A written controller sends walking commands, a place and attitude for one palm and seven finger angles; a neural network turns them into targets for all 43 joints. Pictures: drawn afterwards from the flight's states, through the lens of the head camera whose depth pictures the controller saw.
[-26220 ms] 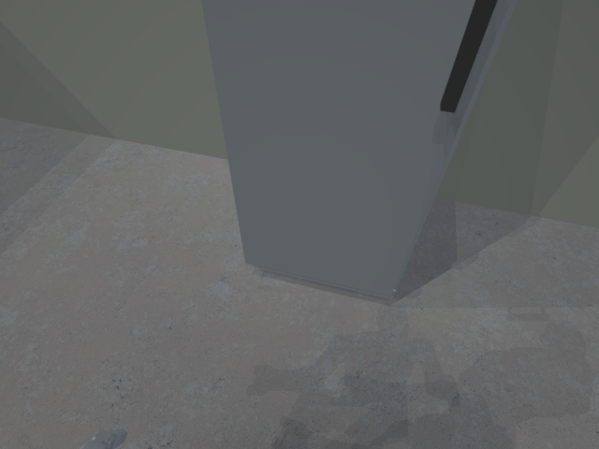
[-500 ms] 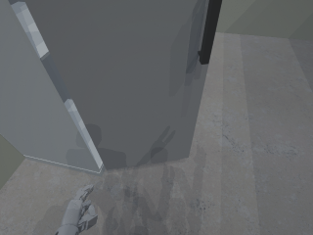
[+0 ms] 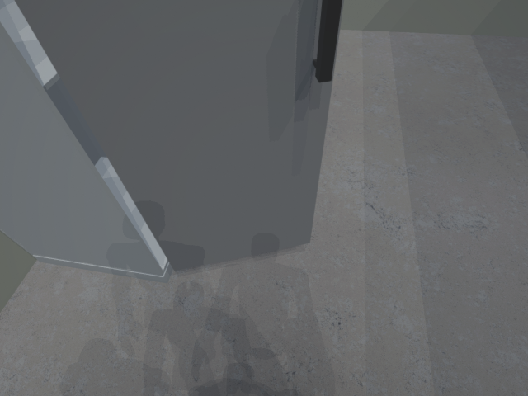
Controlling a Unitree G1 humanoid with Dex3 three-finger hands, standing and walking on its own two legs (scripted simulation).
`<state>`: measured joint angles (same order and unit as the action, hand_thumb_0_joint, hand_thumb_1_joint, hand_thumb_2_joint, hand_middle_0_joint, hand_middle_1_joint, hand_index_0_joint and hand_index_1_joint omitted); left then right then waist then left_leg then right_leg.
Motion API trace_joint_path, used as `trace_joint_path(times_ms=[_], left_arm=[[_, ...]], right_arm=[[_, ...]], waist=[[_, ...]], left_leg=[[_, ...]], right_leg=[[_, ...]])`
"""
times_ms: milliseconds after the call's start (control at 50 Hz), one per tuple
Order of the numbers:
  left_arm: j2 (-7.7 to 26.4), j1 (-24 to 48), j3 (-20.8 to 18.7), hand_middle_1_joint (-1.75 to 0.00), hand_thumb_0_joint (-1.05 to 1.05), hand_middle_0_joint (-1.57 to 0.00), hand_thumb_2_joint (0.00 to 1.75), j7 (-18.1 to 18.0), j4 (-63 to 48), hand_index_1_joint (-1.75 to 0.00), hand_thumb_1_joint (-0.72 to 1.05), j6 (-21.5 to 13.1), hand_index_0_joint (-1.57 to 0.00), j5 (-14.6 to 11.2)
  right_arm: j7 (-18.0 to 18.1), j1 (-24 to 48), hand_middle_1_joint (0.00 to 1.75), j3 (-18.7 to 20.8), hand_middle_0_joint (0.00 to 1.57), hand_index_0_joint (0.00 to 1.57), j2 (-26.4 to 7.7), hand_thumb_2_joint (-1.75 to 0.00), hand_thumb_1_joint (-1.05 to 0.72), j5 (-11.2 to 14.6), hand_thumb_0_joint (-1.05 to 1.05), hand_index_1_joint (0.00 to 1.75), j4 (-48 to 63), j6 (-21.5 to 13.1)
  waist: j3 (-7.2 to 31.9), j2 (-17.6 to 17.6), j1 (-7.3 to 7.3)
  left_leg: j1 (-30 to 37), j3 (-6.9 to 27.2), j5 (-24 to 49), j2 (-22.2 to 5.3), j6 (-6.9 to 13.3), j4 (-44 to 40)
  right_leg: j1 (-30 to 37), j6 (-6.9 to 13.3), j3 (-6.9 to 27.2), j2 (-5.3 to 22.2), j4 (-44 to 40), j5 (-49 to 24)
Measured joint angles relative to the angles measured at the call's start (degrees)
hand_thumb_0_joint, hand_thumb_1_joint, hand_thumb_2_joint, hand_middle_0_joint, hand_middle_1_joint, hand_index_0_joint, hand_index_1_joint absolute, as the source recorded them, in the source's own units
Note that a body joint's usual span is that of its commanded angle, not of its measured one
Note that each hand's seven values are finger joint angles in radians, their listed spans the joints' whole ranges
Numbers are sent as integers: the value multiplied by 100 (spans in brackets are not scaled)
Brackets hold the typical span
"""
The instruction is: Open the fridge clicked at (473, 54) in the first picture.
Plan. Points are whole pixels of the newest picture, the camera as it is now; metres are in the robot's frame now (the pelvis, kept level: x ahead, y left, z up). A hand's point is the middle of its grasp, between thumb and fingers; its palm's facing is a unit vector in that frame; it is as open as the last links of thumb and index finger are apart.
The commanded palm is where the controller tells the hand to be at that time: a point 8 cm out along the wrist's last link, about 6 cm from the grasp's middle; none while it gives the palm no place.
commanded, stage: let the arm hang, fingers relaxed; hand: right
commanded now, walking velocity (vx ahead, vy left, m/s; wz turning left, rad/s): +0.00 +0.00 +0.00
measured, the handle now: (325, 13) +0.71 -0.09 +0.22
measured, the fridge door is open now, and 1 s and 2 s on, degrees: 68 68 68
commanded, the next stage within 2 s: look to check the result in 0.60 s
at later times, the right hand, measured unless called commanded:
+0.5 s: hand out of the picture +0.03 -0.18 -0.17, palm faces -0.01 +0.98 -0.20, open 7.4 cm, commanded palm none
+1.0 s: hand out of the picture +0.01 -0.17 -0.18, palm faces -0.01 +0.98 -0.18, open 7.4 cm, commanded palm none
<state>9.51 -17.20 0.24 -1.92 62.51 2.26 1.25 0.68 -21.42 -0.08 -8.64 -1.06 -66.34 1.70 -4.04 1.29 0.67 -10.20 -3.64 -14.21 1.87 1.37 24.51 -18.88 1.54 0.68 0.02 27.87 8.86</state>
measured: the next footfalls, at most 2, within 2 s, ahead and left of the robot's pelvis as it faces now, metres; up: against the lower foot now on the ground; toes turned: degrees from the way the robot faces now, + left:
none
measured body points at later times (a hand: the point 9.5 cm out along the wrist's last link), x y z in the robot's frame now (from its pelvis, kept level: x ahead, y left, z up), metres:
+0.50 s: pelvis +0.00 +0.00 +0.00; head +0.01 +0.00 +0.45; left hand +0.00 +0.22 -0.16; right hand +0.04 -0.23 -0.16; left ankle -0.01 +0.11 -0.74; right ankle +0.07 -0.10 -0.74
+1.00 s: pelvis +0.02 +0.00 +0.00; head +0.04 +0.00 +0.45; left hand +0.02 +0.23 -0.16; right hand +0.01 -0.22 -0.16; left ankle -0.01 +0.11 -0.74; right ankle +0.07 -0.10 -0.74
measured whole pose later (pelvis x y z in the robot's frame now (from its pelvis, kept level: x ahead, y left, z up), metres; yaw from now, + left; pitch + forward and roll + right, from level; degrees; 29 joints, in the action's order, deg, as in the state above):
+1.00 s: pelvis +0.02 +0.00 +0.00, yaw +1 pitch -1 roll +1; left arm 8.5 -13.6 -0.1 -2.2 65.2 0.8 1.1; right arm 2.0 -15.5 0.3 -8.5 -0.9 -66.7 -0.1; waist -2.9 -0.2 -0.3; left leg -7.3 -1.9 -14.7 1.2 1.2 22.7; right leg -14.6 1.5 -1.1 -0.4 24.2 8.9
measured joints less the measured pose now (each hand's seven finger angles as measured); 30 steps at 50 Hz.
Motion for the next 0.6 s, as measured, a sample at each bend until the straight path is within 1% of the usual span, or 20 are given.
trace_joint_path(times_ms=[100, 240, 420, 600], left_arm=[[-146, -77, -33, -30, 1, -20, 90, -19, 149, -30, 91, -26, -20, -14], [-241, 24, -56, -30, 1, -20, 90, -4, 154, -30, 91, -78, -20, 2], [-109, 170, -78, -30, 2, -20, 90, 1, 149, -30, 92, -127, -20, 18], [-95, 266, -57, -30, 1, -20, 90, 4, 153, -30, 92, -158, -20, 13]], right_arm=[[62, -23, 30, 52, 20, 20, -28, -90, -92, -3, 1, 30, -176, -58], [120, 265, 30, 104, 20, 20, -111, -90, -91, -18, 1, 30, -72, -121], [135, 705, 30, 87, 20, 20, -79, -90, -91, -18, 0, 30, 171, -196], [122, 849, 30, 69, 20, 20, -40, -90, -92, -7, 0, 30, 180, -200]], waist=[[42, -147, -27], [204, -260, -80], [327, -230, -133], [261, -140, -160]], left_leg=[[18, 43, 20, -36, -26, -18], [-12, 111, -23, -97, -53, 72], [37, 157, -48, -128, -68, 76], [110, 167, -21, -95, -43, -34]], right_leg=[[61, 31, -48, -29, -86, -43], [127, 60, -124, -78, -168, -73], [234, 58, -171, -103, -264, -89], [297, 24, -173, -72, -336, -92]])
